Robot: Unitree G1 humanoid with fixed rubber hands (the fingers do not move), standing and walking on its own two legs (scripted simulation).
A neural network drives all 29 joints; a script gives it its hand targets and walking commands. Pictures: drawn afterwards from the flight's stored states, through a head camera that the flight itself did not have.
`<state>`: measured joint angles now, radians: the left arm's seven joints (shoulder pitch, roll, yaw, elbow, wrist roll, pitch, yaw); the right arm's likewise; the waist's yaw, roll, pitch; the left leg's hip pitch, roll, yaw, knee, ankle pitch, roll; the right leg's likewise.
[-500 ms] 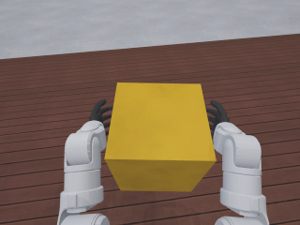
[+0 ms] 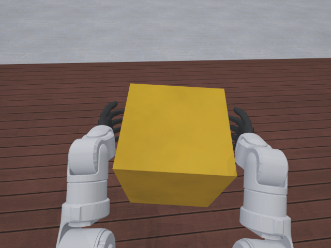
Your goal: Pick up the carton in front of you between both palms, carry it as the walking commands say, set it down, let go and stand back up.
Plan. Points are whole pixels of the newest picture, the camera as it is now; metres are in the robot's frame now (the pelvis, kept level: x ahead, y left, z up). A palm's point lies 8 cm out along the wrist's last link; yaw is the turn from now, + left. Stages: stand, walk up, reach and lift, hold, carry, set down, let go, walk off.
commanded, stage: carry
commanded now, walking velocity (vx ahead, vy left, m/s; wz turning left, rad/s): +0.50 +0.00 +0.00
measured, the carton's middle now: (172, 151) +0.34 +0.02 +0.06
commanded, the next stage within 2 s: none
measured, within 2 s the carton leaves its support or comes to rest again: neither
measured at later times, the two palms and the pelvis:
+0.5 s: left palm (135, 69) +0.63 +0.15 +0.10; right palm (225, 76) +0.63 -0.15 +0.10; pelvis +0.30 +0.00 -0.03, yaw +2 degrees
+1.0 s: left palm (136, 38) +0.93 +0.20 +0.07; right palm (203, 42) +0.94 -0.10 +0.07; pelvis +0.61 +0.03 -0.06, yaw +0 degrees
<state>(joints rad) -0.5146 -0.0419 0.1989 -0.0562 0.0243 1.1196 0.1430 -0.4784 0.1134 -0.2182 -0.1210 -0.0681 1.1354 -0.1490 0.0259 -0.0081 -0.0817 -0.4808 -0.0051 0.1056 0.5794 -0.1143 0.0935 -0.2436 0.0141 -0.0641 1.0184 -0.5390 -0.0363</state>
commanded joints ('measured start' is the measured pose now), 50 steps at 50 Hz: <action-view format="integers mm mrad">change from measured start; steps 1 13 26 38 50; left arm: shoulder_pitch -550 -469 -402 -568 -498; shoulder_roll -873 -934 -695 -956 -822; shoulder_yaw -649 -691 -556 -726 -662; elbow -53 -118 -52 -130 -61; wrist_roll -296 -211 -180 -348 -287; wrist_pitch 28 -68 15 -63 -8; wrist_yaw -87 -99 -71 -145 -108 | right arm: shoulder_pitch -478 -546 -516 -509 -423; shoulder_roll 664 857 720 847 653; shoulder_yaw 573 750 675 685 595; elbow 0 -94 -26 -40 -23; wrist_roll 231 355 318 235 203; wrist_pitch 11 -84 -4 -76 -10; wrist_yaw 77 147 90 89 77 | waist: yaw -107 -94 43 31 -51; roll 298 109 -293 -79 28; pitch -440 -336 -495 -349 -378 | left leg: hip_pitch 789 636 -238 -285 518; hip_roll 412 195 -85 56 107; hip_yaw -679 -227 -118 -68 -91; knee -124 -150 866 331 -112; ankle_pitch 196 613 -521 -36 453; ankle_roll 240 85 -62 -68 7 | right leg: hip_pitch -617 -556 624 343 -1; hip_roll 14 -38 -446 -211 -62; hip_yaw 66 11 649 215 20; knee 425 -188 -506 -584 36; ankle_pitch -38 454 780 1009 608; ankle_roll -4 -1 -319 -158 -35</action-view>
